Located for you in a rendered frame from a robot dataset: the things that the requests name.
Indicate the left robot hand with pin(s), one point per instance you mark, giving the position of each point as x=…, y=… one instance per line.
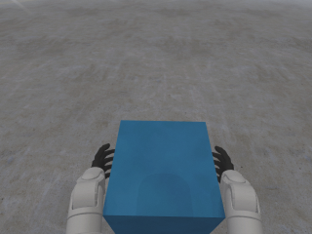
x=100, y=159

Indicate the left robot forearm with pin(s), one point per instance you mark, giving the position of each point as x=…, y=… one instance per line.
x=85, y=209

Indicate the right robot hand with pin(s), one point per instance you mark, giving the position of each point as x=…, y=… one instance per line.
x=224, y=164

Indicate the right robot forearm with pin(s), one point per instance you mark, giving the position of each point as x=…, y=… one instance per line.
x=242, y=208

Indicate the carton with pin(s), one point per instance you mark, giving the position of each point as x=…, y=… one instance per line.
x=163, y=180

